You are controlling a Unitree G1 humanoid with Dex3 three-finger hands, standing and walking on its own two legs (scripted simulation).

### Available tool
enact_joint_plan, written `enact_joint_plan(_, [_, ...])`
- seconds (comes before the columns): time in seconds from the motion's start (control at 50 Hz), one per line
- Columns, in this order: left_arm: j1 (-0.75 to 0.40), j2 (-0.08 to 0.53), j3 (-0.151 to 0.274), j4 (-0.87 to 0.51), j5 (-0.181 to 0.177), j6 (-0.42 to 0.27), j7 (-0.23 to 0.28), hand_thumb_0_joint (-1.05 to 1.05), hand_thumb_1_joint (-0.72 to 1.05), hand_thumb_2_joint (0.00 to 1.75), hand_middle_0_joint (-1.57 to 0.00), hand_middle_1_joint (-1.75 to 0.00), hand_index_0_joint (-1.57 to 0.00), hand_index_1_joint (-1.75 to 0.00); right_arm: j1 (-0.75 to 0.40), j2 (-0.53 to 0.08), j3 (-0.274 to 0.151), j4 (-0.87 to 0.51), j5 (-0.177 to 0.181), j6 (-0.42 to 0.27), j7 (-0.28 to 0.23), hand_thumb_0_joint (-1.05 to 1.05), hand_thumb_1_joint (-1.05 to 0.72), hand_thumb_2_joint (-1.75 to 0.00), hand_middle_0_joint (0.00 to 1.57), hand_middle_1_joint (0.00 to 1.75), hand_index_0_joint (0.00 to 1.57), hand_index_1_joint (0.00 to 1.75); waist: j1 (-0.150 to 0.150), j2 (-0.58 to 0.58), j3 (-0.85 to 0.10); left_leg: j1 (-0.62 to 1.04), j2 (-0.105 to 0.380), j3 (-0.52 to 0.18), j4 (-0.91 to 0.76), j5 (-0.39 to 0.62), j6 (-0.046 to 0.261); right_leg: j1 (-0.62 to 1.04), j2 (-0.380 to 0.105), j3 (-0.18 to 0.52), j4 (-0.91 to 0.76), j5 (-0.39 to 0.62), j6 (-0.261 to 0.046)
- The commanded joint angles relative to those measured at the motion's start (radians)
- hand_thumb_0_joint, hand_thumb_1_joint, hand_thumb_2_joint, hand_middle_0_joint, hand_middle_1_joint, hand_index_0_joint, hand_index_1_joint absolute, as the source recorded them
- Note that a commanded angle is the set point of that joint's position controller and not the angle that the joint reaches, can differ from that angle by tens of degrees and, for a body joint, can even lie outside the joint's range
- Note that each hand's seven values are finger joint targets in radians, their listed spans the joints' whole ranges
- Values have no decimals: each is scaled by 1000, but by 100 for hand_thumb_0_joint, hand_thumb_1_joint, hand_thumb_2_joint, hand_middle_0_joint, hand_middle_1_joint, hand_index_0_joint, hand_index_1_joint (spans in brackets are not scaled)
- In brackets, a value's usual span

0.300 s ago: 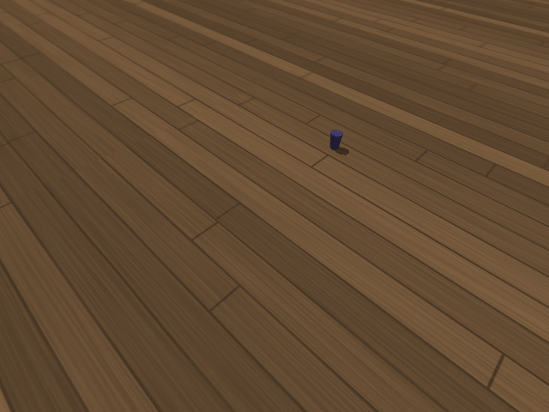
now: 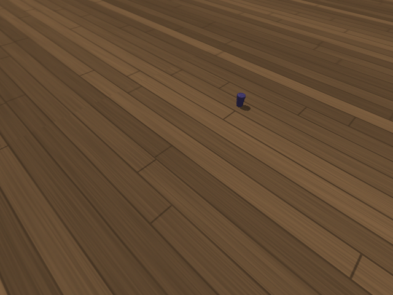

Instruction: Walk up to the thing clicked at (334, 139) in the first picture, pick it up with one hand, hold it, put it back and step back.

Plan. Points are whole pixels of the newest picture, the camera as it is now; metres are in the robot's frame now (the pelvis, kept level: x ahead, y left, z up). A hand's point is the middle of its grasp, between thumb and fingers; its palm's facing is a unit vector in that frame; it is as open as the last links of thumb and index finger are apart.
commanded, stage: stand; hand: left
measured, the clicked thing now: (240, 100) +1.78 -0.38 -0.73
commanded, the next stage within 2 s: walk up in 0.82 s
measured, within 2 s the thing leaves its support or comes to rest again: neither
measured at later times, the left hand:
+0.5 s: hand out of the picture +0.08 +0.25 -0.16, palm faces -0.02 -0.94 -0.34, open 7.4 cm
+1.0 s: hand out of the picture +0.12 +0.27 -0.14, palm faces -0.22 -0.89 -0.39, open 7.4 cm
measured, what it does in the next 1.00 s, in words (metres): stands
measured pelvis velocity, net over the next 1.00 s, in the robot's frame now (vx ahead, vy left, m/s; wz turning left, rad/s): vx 0.02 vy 0.00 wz -0.19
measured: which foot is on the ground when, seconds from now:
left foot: down 0.00-1.00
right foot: down 0.00-0.88, up 0.90-1.00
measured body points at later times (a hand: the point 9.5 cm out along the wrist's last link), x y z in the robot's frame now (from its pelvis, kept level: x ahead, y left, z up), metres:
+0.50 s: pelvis +0.01 +0.00 +0.00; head +0.02 +0.00 +0.45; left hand +0.08 +0.30 -0.13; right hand +0.09 -0.30 -0.13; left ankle +0.00 +0.13 -0.75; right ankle +0.00 -0.11 -0.75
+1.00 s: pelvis +0.02 +0.00 -0.01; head +0.04 -0.04 +0.44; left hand +0.13 +0.31 -0.11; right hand +0.08 -0.34 -0.13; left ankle +0.00 +0.13 -0.75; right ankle +0.02 -0.13 -0.71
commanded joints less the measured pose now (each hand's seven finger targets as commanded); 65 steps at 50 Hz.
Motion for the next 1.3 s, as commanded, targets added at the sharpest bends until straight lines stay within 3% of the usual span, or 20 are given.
enact_joint_plan(0.0, [-33, 205, 42, -60, 1, -22, 14, 0, 90, 90, -20, -30, -20, -30, -39, -215, -37, -57, 6, -23, -19, 0, -90, -90, 20, 30, 20, 30, -2, 17, -81, 12, 116, -87, -43, 140, 37, 17, -130, 97, -52, 146, -21])
enact_joint_plan(0.78, [-29, 208, 48, -51, 0, -18, 15, 0, 90, 90, -20, -30, -20, -30, -43, -216, -36, -56, 7, -20, -20, 0, -90, -90, 20, 30, 20, 30, 0, 13, -75, 30, 116, -84, -55, 154, 30, 22, -131, 97, -60, 165, -21])
enact_joint_plan(0.8, [70, 364, 124, -143, 13, -18, -28, 0, 90, 90, -20, -30, -20, -30, -68, -385, -147, -202, -31, -51, 27, 0, -90, -90, 20, 30, 20, 30, -17, 96, -96, 145, 98, -12, 131, -404, 82, -239, -141, 291, -24, -341, -94])
enact_joint_plan(0.82, [8, 347, 117, -159, 13, -18, -43, 0, 90, 90, -20, -30, -20, -30, -36, -367, -149, -186, -37, -50, 41, 0, -90, -90, 20, 30, 20, 30, -64, 62, -28, 197, 92, -47, 144, -531, 116, -468, -149, 328, -52, -486, -81])
enact_joint_plan(0.84, [-93, 318, 115, -197, 13, -17, -49, 0, 90, 90, -20, -30, -20, -30, 43, -360, -155, -181, -38, -49, 46, 0, -90, -90, 20, 30, 20, 30, -135, 76, 18, 326, 126, -70, 72, -570, 138, -673, -110, 243, -22, -434, -36])
enact_joint_plan(0.86, [-234, 268, 117, -244, 11, -22, -54, 0, 90, 90, -20, -30, -20, -30, 148, -370, -166, -169, -27, -49, 47, 0, -90, -90, 20, 30, 20, 30, -213, 206, -14, 427, 269, -205, -89, -626, 189, -797, -45, 84, 201, -320, -9])
enact_joint_plan(0.88, [-252, 242, 117, -261, 15, -27, -52, 0, 90, 90, -20, -30, -20, -30, 121, -380, -176, -185, -29, -50, 47, 0, -90, -90, 20, 30, 20, 30, -198, 280, -33, 345, 437, -330, -198, -534, 249, -791, -47, 6, 494, -281, -19])
enact_joint_plan(0.9, [-197, 269, 118, -263, 22, -31, -53, 0, 90, 90, -20, -30, -20, -30, 26, -381, -181, -234, -28, -54, 48, 0, -90, -90, 20, 30, 20, 30, -131, 175, -51, 259, 495, -322, -218, -413, 249, -700, -116, 22, 565, -283, -15])
enact_joint_plan(0.94, [-35, 291, 124, -216, 7, -31, -64, 0, 90, 90, -20, -30, -20, -30, -44, -331, -170, -281, -36, -65, 51, 0, -90, -90, 20, 30, 20, 30, -42, 83, -106, 210, 415, -195, -199, -390, 226, -554, -152, 40, 580, -252, -20])
enact_joint_plan(0.98, [47, 292, 133, -206, 4, -11, -91, 0, 90, 90, -20, -30, -20, -30, -117, -357, -177, -314, -34, -70, 62, 0, -90, -90, 20, 30, 20, 30, 4, 134, -87, 118, 368, -59, -193, -458, 200, -469, -174, -5, 551, -213, 4])
enact_joint_plan(1.02, [86, 286, 137, -196, -5, -9, -99, 0, 90, 90, -20, -30, -20, -30, -194, -356, -178, -336, -29, -69, 78, 0, -90, -90, 20, 30, 20, 30, 35, 162, -64, 52, 310, 80, -121, -404, 160, -337, -179, -48, 456, -126, 7])
enact_joint_plan(1.06, [107, 287, 143, -192, 0, -19, -97, 0, 90, 90, -20, -30, -20, -30, -173, -342, -172, -346, -33, -56, 86, 0, -90, -90, 20, 30, 20, 30, 25, 119, -35, -25, 239, 193, -18, -389, 151, -230, -138, -136, 388, -58, 13])
enact_joint_plan(1.1, [268, 309, 158, -141, -1, -34, -81, 0, 90, 90, -20, -30, -20, -30, -190, -327, -163, -357, -41, -43, 87, 0, -90, -90, 20, 30, 20, 30, 107, -56, -65, -242, 168, 273, 274, -401, 123, 61, -85, -158, 289, -36, -15])
enact_joint_plan(1.12, [416, 380, 184, -94, -4, -50, -61, 0, 90, 90, -20, -30, -20, -30, -182, -276, -144, -371, -47, -39, 92, 0, -90, -90, 20, 30, 20, 30, 174, -239, -92, -440, 87, 276, 614, -369, 84, 228, -59, -35, 259, -187, -71])
enact_joint_plan(1.14, [490, 447, 202, -100, -1, -52, -35, 0, 90, 90, -20, -30, -20, -30, -195, -220, -114, -406, -35, -42, 100, 0, -90, -90, 20, 30, 20, 30, 211, -423, -27, -730, -13, 209, 875, -506, 28, 260, -219, 351, 67, -579, -143])
enact_joint_plan(1.16, [391, 441, 192, -144, -7, -51, -23, 0, 90, 90, -20, -30, -20, -30, -181, -241, -107, -426, -19, -43, 116, 0, -90, -90, 20, 30, 20, 30, 140, -324, 25, -773, -5, 12, 934, -438, 10, 163, -343, 738, -164, -802, -197])
enact_joint_plan(1.18, [312, 479, 188, -178, -15, -57, -13, 0, 90, 90, -20, -30, -20, -30, -215, -297, -122, -439, -24, -51, 119, 0, -90, -90, 20, 30, 20, 30, 111, -250, 22, -769, 19, -89, 921, -412, 8, 130, -434, 946, -292, -850, -264])
enact_joint_plan(1.2, [245, 467, 179, -203, -17, -61, 1, 0, 90, 90, -20, -30, -20, -30, -240, -324, -121, -429, -18, -57, 122, 0, -90, -90, 20, 30, 20, 30, 79, -149, 41, -783, 80, -128, 920, -354, 11, 116, -426, 865, -279, -752, -269])
enact_joint_plan(1.24, [173, 431, 160, -224, -21, -76, 20, 0, 90, 90, -20, -30, -20, -30, -175, -336, -122, -390, -7, -50, 123, 0, -90, -90, 20, 30, 20, 30, 17, -108, 43, -694, 123, -135, 861, -220, 17, 43, -337, 591, -186, -524, -185])
enact_joint_plan(1.28, [149, 407, 152, -235, -23, -88, 26, 0, 90, 90, -20, -30, -20, -30, -106, -338, -122, -375, -14, -36, 126, 0, -90, -90, 20, 30, 20, 30, -15, -118, 51, -587, 122, -115, 774, -128, 16, -69, -272, 449, -173, -438, -145])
